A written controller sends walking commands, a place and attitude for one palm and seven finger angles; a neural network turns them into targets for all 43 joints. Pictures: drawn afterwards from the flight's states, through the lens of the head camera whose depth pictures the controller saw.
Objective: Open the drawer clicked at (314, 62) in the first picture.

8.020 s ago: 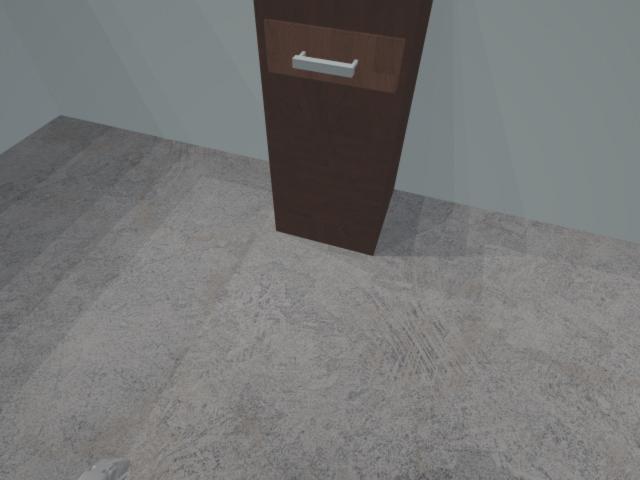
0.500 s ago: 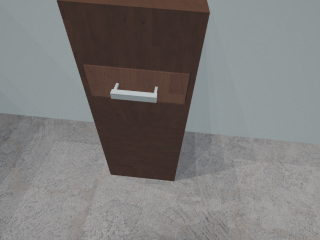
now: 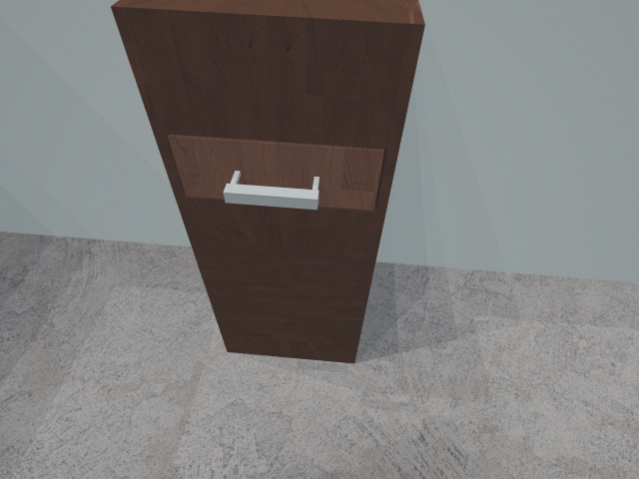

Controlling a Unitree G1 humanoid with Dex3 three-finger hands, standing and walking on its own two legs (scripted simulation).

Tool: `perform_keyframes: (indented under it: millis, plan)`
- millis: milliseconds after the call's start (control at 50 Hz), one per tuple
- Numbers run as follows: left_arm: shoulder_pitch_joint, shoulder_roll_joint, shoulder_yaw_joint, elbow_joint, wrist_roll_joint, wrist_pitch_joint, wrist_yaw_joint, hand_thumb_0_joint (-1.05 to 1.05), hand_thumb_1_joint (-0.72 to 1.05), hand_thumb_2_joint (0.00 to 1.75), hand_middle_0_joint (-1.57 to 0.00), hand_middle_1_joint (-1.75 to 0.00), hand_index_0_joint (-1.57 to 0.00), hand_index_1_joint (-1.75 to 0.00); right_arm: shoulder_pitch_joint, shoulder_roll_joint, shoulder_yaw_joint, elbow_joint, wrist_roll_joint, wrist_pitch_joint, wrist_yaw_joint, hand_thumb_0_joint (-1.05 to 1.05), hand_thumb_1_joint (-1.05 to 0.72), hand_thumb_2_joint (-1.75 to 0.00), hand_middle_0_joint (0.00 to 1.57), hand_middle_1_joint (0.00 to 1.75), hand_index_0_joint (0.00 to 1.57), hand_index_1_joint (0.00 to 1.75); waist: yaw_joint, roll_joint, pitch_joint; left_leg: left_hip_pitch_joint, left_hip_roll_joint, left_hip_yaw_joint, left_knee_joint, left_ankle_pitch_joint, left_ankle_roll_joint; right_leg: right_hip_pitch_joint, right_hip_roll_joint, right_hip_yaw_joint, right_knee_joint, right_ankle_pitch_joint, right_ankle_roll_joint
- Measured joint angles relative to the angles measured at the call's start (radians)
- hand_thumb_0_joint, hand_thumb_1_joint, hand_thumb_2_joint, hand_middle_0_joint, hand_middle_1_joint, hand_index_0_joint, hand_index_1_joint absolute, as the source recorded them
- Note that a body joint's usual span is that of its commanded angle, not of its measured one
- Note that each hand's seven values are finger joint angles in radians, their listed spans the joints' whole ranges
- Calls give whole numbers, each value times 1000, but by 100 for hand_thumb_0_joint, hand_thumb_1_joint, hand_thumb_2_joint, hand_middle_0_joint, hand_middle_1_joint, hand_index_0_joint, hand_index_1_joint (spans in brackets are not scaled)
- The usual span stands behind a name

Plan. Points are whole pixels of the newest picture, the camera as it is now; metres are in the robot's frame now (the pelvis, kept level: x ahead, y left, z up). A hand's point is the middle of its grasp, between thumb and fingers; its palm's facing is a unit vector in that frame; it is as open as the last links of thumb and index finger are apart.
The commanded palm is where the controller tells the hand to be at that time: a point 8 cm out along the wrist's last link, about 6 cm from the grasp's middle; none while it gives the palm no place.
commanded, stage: look again from close up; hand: left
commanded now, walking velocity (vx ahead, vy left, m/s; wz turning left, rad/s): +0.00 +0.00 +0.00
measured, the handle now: (274, 187) +0.60 +0.13 +0.01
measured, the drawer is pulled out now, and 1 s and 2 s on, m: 0.00 0.00 0.00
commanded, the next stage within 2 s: shuffle to correct the standing spot in 0.52 s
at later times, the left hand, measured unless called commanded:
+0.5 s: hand out of the picture +0.02 +0.17 -0.18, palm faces +0.05 -0.98 -0.18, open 7.4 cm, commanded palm none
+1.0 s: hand out of the picture -0.04 +0.12 -0.18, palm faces +0.09 -0.98 -0.16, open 7.4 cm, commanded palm none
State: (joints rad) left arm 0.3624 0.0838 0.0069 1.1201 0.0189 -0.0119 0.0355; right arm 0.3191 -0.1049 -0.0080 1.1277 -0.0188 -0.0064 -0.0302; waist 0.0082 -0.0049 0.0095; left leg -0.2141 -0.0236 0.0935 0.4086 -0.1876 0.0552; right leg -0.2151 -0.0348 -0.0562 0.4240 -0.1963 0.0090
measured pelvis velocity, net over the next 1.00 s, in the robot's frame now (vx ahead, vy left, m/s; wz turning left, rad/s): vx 0.02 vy -0.04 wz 0.02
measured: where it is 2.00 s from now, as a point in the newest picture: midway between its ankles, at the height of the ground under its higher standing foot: outside the picture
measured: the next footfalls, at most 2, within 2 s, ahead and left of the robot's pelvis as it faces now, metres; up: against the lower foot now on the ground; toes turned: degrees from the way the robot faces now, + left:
left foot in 1.26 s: +0.15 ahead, +0.04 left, +0.00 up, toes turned +4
right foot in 1.56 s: +0.13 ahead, -0.17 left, +0.00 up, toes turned +8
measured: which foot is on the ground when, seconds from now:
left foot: down 0.00-0.98, up 1.00-1.00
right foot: down 0.00-1.00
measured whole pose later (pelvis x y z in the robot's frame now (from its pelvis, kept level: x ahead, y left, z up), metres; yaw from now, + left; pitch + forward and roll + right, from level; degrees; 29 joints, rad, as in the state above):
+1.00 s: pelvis +0.02 -0.04 -0.01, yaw +1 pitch -1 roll +0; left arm 0.43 0.13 0.02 1.08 0.03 0.00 0.00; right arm 0.36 -0.14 -0.02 1.10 -0.03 0.00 -0.02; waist 0.01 0.00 -0.01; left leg -0.26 0.02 0.06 0.57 -0.34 0.03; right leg -0.23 0.01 -0.09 0.52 -0.29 -0.05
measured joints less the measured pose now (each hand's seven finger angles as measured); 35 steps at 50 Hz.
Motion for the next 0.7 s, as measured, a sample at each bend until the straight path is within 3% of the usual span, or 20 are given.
perform_keyframes:
  millis: [140, 220, 380, 700]
  plan:
    - [-27, 21, -19, -7, 0, -18, 13, 0, 91, 90, -19, -30, -20, -30, -14, -25, 11, -35, 0, -2, 12, 2, -92, -90, 20, 29, 20, 29, -13, 7, 27, -35, 17, -8, 80, -42, -6, -13, 12, -8, 37, -21, -5]
    - [-36, 43, -20, -14, -5, -8, 7, 1, 91, 90, -19, -30, -20, -30, -5, -40, 13, -60, -1, -13, 11, 1, -92, -90, 20, 29, 20, 29, -21, 8, 8, -39, 11, -19, 118, -68, -1, -12, 5, -19, 77, -53, -4]
    - [-52, 67, -15, -47, -6, -1, 2, 1, 91, 90, -19, -30, -20, -30, -13, -61, 15, -73, -4, -11, 7, 2, -93, -90, 20, 29, 20, 29, -12, 10, -27, -11, 0, -16, 106, -70, 3, 5, -6, -16, 85, -65, 2]
    - [-30, 61, -16, -42, -5, 8, -7, 1, 91, 90, -19, -30, -20, -30, -15, -44, 23, -42, -3, -10, 14, 1, -92, -90, 20, 29, 20, 29, -5, -14, -1, 9, 0, -16, 41, -20, -3, 17, -3, -16, 37, -24, -5]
